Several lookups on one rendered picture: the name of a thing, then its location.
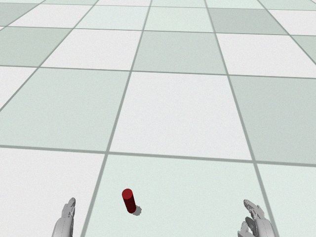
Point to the right robot hand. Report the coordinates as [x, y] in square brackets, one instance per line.
[260, 226]

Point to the left robot hand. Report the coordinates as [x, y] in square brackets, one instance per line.
[64, 225]

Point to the can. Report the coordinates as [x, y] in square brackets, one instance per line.
[129, 200]

